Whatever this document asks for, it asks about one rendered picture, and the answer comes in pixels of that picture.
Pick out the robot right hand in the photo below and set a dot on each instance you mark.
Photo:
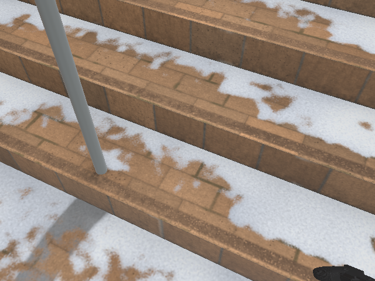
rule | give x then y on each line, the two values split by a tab
340	273

